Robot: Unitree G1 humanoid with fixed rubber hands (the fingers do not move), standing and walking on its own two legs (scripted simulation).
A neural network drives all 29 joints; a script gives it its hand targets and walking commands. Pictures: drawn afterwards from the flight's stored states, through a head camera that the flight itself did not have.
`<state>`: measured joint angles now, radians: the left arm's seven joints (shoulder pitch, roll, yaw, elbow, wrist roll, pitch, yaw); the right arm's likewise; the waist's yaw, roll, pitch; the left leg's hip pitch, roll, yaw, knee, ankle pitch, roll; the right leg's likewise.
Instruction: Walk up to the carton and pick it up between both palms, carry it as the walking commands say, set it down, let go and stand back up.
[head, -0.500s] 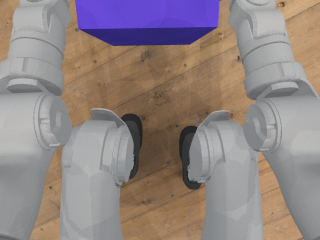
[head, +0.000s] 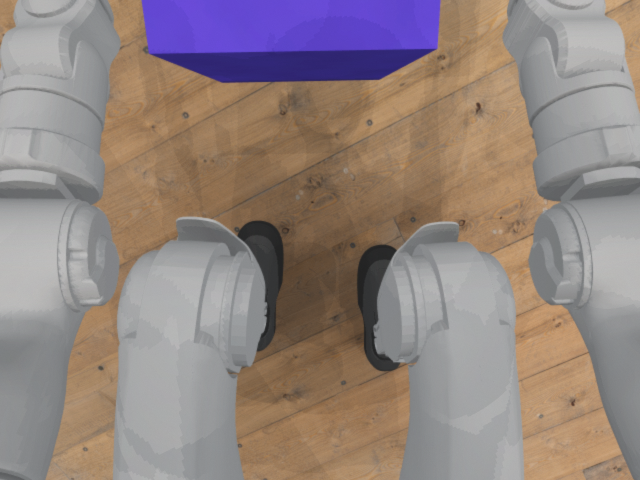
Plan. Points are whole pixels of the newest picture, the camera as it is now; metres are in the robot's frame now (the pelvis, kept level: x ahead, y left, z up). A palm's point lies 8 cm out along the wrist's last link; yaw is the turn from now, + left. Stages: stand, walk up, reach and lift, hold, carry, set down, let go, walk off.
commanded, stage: set down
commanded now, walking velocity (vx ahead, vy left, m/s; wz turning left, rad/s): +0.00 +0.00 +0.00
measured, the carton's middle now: out of the picture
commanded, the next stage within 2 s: let go in 1.26 s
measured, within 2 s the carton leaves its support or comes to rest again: neither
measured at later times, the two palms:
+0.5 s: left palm out of the picture +0.54 +0.24 -0.04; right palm out of the picture +0.56 -0.16 -0.04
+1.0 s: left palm out of the picture +0.54 +0.25 +0.11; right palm out of the picture +0.57 -0.16 +0.11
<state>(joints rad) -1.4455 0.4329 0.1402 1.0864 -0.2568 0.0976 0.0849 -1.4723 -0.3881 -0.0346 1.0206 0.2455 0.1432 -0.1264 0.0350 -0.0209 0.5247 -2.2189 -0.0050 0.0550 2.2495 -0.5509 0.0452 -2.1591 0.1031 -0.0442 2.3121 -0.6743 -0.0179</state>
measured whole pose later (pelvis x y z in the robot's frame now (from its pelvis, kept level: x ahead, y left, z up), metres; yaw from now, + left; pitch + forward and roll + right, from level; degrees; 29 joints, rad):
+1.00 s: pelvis +0.00 +0.00 +0.23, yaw +1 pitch +27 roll -1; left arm -1.36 0.47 0.17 0.67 -0.22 0.42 0.05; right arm -1.37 -0.43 -0.15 0.66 0.20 0.43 -0.10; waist 0.03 -0.01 0.52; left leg -1.56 -0.05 -0.01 1.49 -0.41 0.03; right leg -1.50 0.09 0.00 1.53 -0.51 -0.01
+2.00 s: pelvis +0.08 +0.01 +0.39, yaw +2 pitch +12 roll +0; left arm -0.16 0.20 0.08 0.55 -0.02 0.12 -0.04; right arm -0.20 -0.17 -0.10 0.59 -0.01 0.12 0.03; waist 0.01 -0.01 0.09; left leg -0.66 -0.07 -0.01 0.73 -0.28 0.04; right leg -0.61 0.05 0.06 0.76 -0.35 -0.01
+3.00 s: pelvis +0.14 +0.01 +0.42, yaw +2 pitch -2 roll +0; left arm 0.29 0.32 0.06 0.71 0.03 0.00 0.00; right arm 0.26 -0.30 -0.08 0.75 -0.03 0.00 0.00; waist 0.00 -0.02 -0.15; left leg -0.19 -0.06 -0.04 0.52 -0.30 0.04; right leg -0.12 0.05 0.06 0.50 -0.35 -0.03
